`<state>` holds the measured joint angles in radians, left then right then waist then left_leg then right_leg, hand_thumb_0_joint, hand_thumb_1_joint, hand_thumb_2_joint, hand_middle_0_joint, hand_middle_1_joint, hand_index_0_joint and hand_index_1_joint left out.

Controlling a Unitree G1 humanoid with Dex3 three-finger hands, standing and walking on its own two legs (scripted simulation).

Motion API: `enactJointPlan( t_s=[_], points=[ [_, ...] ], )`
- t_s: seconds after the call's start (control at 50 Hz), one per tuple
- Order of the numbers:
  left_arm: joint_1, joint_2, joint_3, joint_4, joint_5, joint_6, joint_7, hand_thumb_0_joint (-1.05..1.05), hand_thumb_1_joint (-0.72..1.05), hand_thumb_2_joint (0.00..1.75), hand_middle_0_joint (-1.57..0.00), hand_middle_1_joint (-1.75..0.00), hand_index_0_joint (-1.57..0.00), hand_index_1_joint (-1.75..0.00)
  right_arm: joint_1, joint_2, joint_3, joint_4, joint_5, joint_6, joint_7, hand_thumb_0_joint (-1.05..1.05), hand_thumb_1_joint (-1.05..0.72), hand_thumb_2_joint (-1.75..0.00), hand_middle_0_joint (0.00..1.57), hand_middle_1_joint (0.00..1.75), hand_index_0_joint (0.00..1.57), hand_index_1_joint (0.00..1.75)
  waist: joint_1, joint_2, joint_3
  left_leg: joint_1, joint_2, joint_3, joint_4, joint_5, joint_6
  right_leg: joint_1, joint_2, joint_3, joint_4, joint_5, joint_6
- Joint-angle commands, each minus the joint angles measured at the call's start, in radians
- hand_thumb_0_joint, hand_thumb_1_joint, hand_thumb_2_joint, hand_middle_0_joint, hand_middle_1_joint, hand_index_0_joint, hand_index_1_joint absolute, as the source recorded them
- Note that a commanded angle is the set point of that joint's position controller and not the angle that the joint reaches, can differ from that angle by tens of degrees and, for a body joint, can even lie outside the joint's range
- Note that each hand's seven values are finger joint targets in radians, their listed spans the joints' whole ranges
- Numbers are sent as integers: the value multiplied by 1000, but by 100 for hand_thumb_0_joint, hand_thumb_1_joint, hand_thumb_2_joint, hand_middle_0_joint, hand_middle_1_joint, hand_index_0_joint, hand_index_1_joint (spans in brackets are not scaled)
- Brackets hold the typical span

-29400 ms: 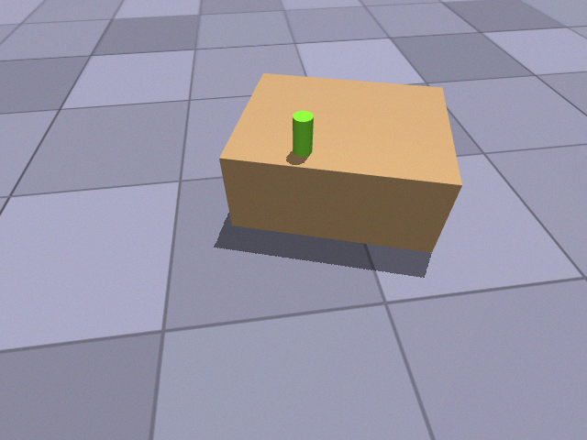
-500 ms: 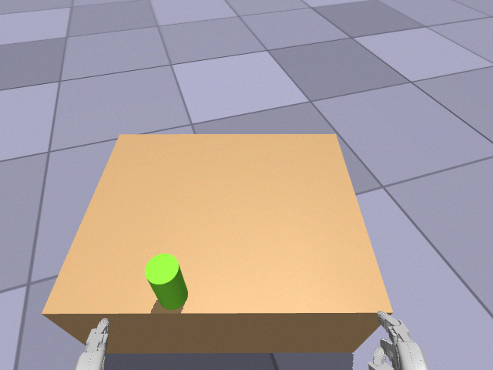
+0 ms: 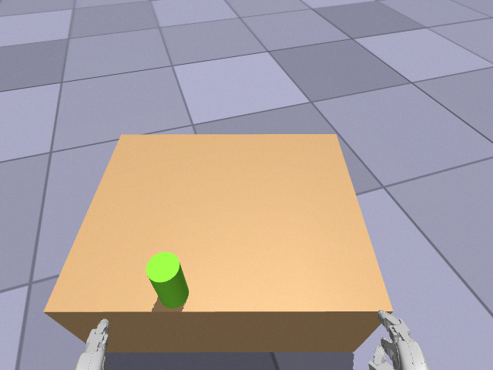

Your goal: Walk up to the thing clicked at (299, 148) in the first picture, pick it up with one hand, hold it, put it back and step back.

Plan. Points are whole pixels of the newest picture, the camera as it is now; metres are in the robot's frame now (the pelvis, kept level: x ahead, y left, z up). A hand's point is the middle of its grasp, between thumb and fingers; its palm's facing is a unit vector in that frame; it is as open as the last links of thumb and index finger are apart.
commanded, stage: home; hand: left
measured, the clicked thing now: (169, 281) +0.41 +0.19 -0.25
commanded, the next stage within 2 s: stand in 0.20 s
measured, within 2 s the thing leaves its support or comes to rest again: neither
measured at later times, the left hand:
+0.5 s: hand out of the picture +0.11 +0.25 -0.11, palm faces -0.01 -0.93 -0.36, open 15.7 cm
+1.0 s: hand out of the picture +0.05 +0.26 -0.10, palm faces +0.01 -0.94 -0.34, open 7.5 cm
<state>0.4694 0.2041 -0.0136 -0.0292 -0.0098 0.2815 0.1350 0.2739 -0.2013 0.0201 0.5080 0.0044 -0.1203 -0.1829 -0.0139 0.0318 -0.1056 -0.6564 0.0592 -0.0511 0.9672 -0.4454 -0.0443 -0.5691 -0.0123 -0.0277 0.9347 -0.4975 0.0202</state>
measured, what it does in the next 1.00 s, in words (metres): rises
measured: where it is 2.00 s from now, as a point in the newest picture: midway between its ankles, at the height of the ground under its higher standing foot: outside the picture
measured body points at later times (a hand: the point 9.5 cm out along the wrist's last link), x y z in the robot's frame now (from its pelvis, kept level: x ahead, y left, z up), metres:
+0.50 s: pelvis +0.01 +0.01 +0.02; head +0.02 +0.01 +0.47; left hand +0.11 +0.30 -0.09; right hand +0.12 -0.29 -0.09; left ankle +0.02 +0.14 -0.68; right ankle -0.01 -0.13 -0.68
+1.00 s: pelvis +0.01 +0.01 +0.06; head +0.00 +0.01 +0.51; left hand +0.05 +0.30 -0.08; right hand +0.08 -0.28 -0.08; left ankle +0.02 +0.14 -0.68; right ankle -0.01 -0.13 -0.68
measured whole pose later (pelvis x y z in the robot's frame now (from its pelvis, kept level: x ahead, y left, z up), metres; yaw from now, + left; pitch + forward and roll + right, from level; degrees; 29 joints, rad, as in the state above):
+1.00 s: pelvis +0.01 +0.01 +0.06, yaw +1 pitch -3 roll +0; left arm 0.18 0.33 0.00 1.10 0.02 -0.01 0.01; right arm 0.16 -0.31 -0.01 1.10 -0.03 0.00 0.00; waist 0.01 0.01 0.05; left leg -0.17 0.02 -0.03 0.44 -0.21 -0.02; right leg -0.09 -0.05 -0.03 0.42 -0.27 0.04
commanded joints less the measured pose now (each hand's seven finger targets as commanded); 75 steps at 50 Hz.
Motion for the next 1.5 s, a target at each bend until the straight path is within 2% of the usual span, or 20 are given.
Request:
enactJointPlan(
  t_s=[0.0,0.16,0.18,0.2,0.22,0.24,0.28,0.34,0.4,0.5,0.58,0.66,0.76,0.86,0.88,0.96,1.12,1.24,1.38,1.48],
  points=[
    [-11,100,61,-177,6,-50,13,0,-56,5,-5,-5,-5,-5,-70,-123,-53,-169,0,-53,-16,0,-90,-90,20,30,20,30,-9,-23,-97,121,-41,59,-138,161,45,-5,29,-32,-176,197,-13],
    [-14,102,70,-180,6,-49,17,0,-57,4,-5,-5,-5,-5,-69,-118,-50,-161,-2,-56,-19,0,-90,-90,20,30,20,30,-4,-13,-102,122,-41,60,-130,185,44,2,27,-30,-172,225,-13],
    [-16,92,53,-181,7,-50,14,0,-56,5,-5,-5,-5,-5,-66,-124,-53,-159,-2,-56,-19,0,-90,-90,20,30,20,30,-12,-16,-98,131,-39,61,-132,184,44,-4,28,-30,-170,224,-13],
    [-196,244,103,170,111,-177,-33,0,-61,0,-3,-3,-4,-3,-90,-275,-86,66,-110,9,41,0,-90,-90,20,30,20,30,28,-101,39,128,-26,3,-172,287,75,155,-57,45,-200,204,-78],
    [-148,266,115,276,114,-224,-58,0,-60,3,-4,-4,-4,-4,-93,-273,-97,98,-128,33,82,0,-90,-90,20,30,20,30,29,-141,-15,164,-30,38,-136,273,97,179,-94,118,-229,253,-109],
    [-145,277,104,310,109,-256,-76,0,-57,5,-5,-5,-5,-5,-108,-268,-103,97,-117,48,102,0,-90,-90,20,30,20,30,17,-123,-7,175,-39,25,-133,260,106,160,-100,151,-253,257,-128],
    [-193,281,90,386,81,-291,-95,0,-58,4,-5,-5,-4,-5,-89,-258,-96,131,-76,48,136,0,-90,-90,20,30,20,30,16,-64,-28,238,-31,7,-176,279,115,178,-103,155,-229,298,-120],
    [-230,283,90,501,60,-301,-105,0,-34,28,-20,-29,-20,-29,-109,-265,-106,170,-50,52,169,0,-90,-90,20,30,20,30,30,-75,-7,283,-23,-15,-231,278,113,169,-81,107,-245,279,-91],
    [-235,276,87,610,55,-307,-102,0,-10,52,-20,-30,-20,-30,-115,-282,-112,224,-58,60,172,0,-90,-90,20,30,20,30,44,19,7,320,10,-69,-300,317,124,193,-59,65,-232,285,-70],
    [-268,303,91,743,53,-318,-98,0,30,90,-20,-30,-20,-30,-117,-288,-109,296,-50,78,171,0,-90,-90,20,30,20,30,31,0,61,329,6,-64,-358,277,110,245,-72,82,-330,291,-69],
    [-261,304,84,841,41,-316,-97,0,62,90,-20,-30,-20,-30,-113,-307,-105,357,-45,81,166,0,-90,-90,20,30,20,30,30,8,48,410,30,-77,-414,365,106,299,-72,66,-362,359,-58],
    [-269,316,77,924,37,-310,-97,0,90,90,-20,-30,-20,-30,-134,-316,-97,412,-41,93,164,0,-90,-90,20,30,20,30,28,11,100,409,32,-77,-501,256,93,335,-80,71,-452,291,-51],
    [-294,330,66,999,32,-314,-100,0,90,90,-20,-30,-20,-30,-126,-317,-86,476,-30,94,165,0,-90,-90,20,30,20,30,18,-27,107,463,32,-61,-542,336,75,396,-102,83,-533,343,-46],
    [-318,334,60,1053,32,-313,-103,0,90,90,-20,-30,-20,-30,-143,-317,-81,516,-27,100,166,0,-90,-90,20,30,20,30,16,-32,147,484,33,-60,-600,276,67,400,-106,78,-601,282,-38],
    [-318,333,60,1059,31,-316,-103,0,90,90,-20,-30,-20,-30,-148,-313,-80,520,-27,97,166,0,-90,-90,20,30,20,30,20,-39,126,501,37,-59,-594,339,68,419,-113,77,-602,340,-39],
    [-330,335,61,1086,30,-315,-103,0,90,90,-20,-30,-20,-30,-152,-310,-76,544,-25,97,165,0,-90,-90,20,30,20,30,21,-22,120,516,41,-53,-612,387,62,446,-114,69,-613,379,-30],
    [-365,337,63,1116,32,-311,-108,0,90,90,-20,-30,-20,-30,-170,-319,-72,567,-24,98,166,0,-90,-90,20,30,20,30,19,-17,145,503,42,-53,-656,329,54,457,-113,66,-647,332,-26],
    [-367,340,64,1128,26,-314,-109,0,90,90,-20,-30,-20,-30,-178,-326,-68,576,-22,93,164,0,-90,-90,20,30,20,30,24,-21,100,545,53,-45,-643,469,56,493,-120,64,-643,446,-22],
    [-386,343,65,1130,28,-310,-112,0,90,90,-20,-30,-20,-30,-179,-336,-65,585,-21,96,163,0,-90,-90,20,30,20,30,16,-22,114,531,54,-39,-661,414,53,488,-120,66,-656,409,-22],
    [-393,347,65,1135,29,-309,-114,0,90,90,-20,-30,-20,-30,-185,-334,-67,589,-22,100,168,0,-90,-90,20,30,20,30,10,-36,151,513,51,-44,-681,333,51,453,-114,64,-676,313,-24]
  ],
)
